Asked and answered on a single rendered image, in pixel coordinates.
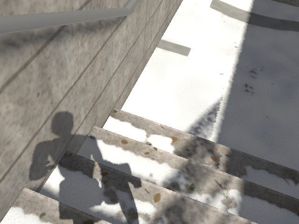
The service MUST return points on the stairs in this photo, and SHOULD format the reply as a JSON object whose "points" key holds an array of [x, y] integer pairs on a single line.
{"points": [[138, 171]]}

